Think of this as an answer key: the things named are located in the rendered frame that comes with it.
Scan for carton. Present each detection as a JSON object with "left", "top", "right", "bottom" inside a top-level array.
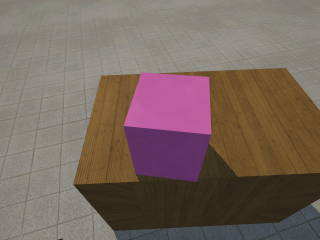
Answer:
[{"left": 123, "top": 72, "right": 212, "bottom": 182}]

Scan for pedestal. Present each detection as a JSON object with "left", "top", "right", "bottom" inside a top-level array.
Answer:
[{"left": 73, "top": 68, "right": 320, "bottom": 231}]

